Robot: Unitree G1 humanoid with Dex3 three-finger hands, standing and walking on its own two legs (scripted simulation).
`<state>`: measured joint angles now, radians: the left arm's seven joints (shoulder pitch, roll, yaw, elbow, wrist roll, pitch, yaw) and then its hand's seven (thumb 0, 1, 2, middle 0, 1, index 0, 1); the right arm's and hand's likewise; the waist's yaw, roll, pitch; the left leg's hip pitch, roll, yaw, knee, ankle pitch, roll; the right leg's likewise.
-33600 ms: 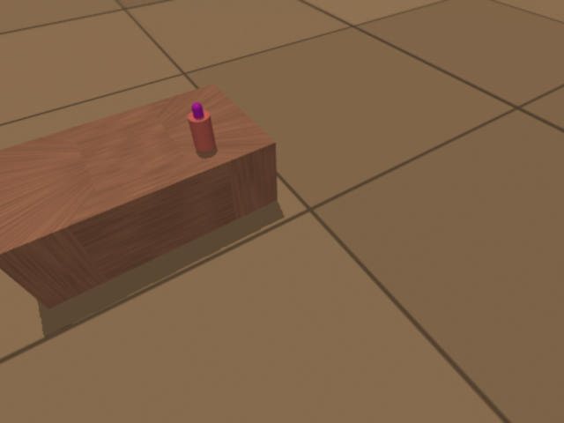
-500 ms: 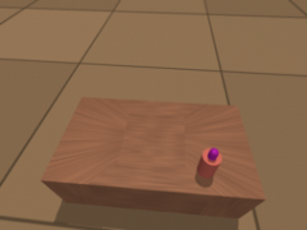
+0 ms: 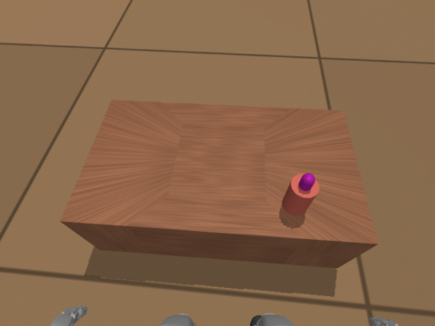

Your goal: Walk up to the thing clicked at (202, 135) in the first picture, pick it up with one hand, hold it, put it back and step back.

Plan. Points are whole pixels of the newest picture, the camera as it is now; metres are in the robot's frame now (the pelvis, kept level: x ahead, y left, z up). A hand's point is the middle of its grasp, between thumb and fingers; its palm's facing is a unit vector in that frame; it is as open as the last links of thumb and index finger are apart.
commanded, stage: step back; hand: right
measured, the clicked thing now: (301, 191) +0.52 -0.25 -0.31
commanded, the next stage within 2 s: none
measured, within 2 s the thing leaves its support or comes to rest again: neither
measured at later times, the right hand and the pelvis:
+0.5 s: hand out of the picture -0.02 -0.24 -0.16, palm faces +0.05 +0.92 -0.40, open 7.4 cm; pelvis -0.08 +0.03 -0.01, yaw -5 degrees
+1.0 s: hand out of the picture -0.12 -0.22 -0.14, palm faces -0.02 +0.91 -0.42, open 7.4 cm; pelvis -0.19 +0.05 +0.00, yaw -2 degrees
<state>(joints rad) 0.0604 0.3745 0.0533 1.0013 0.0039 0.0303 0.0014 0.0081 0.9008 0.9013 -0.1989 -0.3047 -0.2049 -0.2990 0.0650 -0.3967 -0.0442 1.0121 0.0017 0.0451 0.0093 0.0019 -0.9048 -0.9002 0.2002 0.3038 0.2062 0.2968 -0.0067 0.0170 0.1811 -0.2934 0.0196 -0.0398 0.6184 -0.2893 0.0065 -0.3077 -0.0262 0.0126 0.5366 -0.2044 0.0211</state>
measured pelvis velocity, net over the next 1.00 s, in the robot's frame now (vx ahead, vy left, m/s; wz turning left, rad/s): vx -0.19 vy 0.05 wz -0.04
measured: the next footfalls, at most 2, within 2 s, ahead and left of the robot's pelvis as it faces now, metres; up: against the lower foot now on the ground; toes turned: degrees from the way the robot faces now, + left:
left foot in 0.14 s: -0.01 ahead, +0.14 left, +0.00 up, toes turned -2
right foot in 0.52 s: -0.06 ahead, -0.09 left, +0.00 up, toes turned -1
